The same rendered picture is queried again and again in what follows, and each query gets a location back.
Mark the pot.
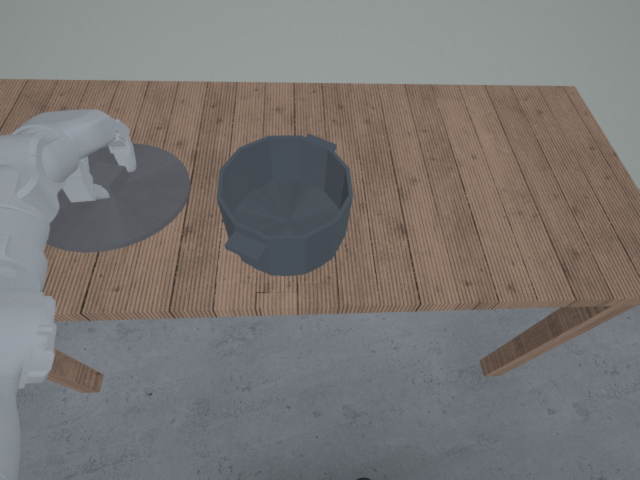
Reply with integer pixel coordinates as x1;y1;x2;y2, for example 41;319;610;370
217;134;353;276

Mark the knob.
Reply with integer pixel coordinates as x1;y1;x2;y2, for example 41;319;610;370
89;161;130;197

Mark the table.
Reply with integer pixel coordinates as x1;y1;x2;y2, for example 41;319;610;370
0;79;640;393

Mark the left robot upper arm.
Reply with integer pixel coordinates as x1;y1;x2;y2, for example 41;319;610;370
0;287;57;480

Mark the lid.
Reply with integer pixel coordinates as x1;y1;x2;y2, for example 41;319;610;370
46;143;191;253

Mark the robot left forearm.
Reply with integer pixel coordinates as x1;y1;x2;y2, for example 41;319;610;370
0;123;80;292

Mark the robot left hand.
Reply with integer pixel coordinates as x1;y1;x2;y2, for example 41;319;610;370
19;109;136;202

